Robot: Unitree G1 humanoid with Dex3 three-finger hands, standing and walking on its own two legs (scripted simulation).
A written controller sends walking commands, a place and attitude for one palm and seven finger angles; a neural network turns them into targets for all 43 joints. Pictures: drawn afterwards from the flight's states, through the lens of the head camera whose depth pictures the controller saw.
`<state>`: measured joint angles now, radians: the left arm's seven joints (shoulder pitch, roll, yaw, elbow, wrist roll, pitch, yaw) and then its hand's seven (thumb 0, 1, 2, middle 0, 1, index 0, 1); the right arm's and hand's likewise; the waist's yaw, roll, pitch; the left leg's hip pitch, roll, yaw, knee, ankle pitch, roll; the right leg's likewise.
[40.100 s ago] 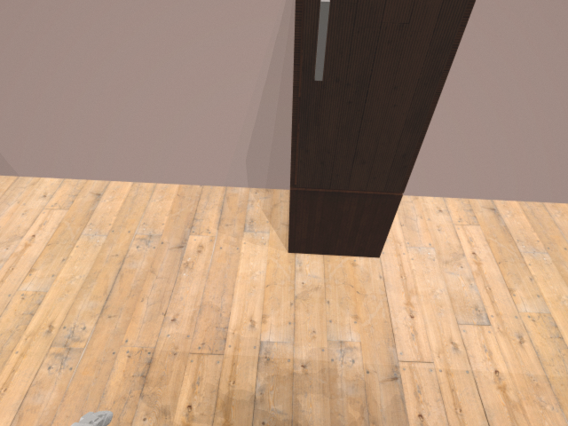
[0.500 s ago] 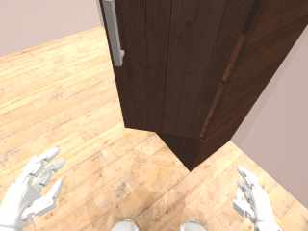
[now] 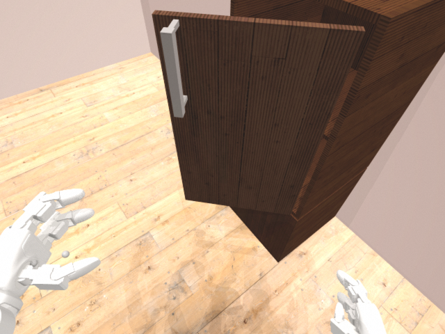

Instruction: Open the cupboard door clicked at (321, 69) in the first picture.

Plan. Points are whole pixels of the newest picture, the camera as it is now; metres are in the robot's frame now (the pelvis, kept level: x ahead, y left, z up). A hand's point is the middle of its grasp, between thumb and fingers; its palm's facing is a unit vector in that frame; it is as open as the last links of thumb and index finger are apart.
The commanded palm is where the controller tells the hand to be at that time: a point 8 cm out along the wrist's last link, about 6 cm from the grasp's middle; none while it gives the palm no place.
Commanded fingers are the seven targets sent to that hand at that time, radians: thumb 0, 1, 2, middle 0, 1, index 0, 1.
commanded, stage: raise the hand with hooked fingers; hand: left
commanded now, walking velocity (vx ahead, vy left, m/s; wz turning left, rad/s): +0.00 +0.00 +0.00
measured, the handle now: (177, 72) +0.53 +0.14 +0.19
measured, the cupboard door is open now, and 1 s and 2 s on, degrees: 44 44 44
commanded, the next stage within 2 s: move the hooked fingers beside the handle in 1.24 s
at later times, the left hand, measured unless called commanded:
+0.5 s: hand (41, 188) +0.27 +0.28 +0.17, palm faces +0.02 -1.00 -0.08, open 13.8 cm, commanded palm +0.24 +0.32 +0.18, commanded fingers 0.00 -0.50 0.30 -0.30 -1.20 -0.30 -1.20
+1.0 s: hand (52, 143) +0.31 +0.26 +0.21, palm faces +0.01 -1.00 -0.07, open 14.0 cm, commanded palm +0.28 +0.31 +0.22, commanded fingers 0.00 -0.50 0.30 -0.30 -1.20 -0.30 -1.20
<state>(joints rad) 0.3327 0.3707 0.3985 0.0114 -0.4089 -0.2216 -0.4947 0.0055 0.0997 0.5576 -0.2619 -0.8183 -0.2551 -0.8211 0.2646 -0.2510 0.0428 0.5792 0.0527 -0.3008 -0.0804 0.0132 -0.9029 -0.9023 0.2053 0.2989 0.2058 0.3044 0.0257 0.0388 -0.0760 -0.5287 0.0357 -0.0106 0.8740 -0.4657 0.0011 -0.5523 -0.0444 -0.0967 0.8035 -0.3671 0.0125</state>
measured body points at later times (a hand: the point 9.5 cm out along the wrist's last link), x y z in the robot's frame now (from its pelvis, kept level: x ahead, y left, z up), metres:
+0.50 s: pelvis +0.00 +0.00 +0.03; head +0.00 +0.00 +0.48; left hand +0.26 +0.33 +0.18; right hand +0.19 -0.23 -0.03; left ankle -0.01 +0.11 -0.70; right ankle +0.02 -0.13 -0.70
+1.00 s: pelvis +0.01 -0.01 +0.04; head +0.00 -0.03 +0.48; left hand +0.31 +0.32 +0.22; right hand +0.18 -0.25 -0.04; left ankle -0.01 +0.11 -0.70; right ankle +0.02 -0.13 -0.70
